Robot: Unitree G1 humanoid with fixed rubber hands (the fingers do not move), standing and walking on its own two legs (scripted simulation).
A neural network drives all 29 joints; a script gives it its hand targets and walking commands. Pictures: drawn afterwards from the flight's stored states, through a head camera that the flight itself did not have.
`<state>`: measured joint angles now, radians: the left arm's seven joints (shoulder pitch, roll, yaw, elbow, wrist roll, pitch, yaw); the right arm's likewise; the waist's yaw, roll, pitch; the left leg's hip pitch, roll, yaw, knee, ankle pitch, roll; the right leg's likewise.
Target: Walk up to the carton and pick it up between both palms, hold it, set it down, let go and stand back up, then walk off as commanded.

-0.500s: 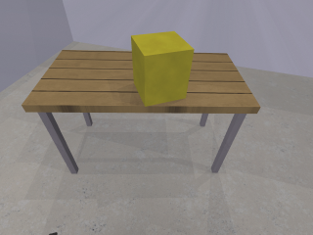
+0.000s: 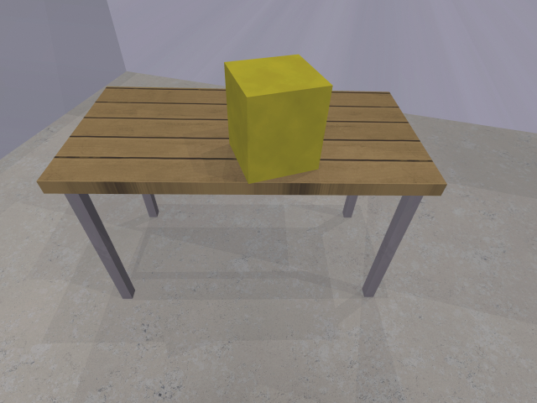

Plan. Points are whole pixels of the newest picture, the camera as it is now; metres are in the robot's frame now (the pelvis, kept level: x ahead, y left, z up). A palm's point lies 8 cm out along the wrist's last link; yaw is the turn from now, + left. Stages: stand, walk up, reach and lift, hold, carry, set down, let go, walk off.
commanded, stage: walk up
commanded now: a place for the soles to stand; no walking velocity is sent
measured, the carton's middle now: (273, 118) +0.83 +0.02 +0.02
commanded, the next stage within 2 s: none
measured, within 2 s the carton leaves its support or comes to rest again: neither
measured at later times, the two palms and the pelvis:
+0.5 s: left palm out of the picture +0.06 +0.28 -0.08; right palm out of the picture +0.17 -0.35 -0.11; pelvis +0.08 -0.05 +0.00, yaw +1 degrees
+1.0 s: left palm (76, 337) +0.27 +0.35 -0.11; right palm (448, 348) +0.28 -0.30 -0.09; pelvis +0.22 +0.02 +0.00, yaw +1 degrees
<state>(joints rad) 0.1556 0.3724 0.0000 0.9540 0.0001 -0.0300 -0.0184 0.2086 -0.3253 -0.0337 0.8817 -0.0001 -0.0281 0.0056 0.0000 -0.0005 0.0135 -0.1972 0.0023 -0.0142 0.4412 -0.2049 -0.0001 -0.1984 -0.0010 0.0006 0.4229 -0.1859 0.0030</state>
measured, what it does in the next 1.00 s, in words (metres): walks ahead: left foot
